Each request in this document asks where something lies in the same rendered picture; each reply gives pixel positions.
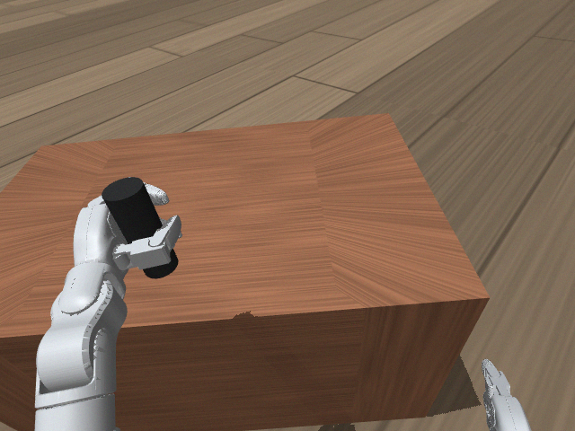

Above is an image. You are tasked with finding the left robot hand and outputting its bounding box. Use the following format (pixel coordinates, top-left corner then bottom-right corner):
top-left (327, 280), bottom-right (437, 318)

top-left (73, 183), bottom-right (182, 279)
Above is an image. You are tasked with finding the can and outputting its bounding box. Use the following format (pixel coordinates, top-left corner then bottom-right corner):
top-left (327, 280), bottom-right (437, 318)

top-left (102, 177), bottom-right (178, 278)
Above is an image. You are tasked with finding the right robot hand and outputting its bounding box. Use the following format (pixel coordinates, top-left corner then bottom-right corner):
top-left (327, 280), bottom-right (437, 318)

top-left (482, 359), bottom-right (532, 431)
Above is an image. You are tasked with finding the left robot arm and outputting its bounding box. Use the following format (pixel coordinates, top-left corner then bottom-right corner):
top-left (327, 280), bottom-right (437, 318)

top-left (35, 262), bottom-right (128, 431)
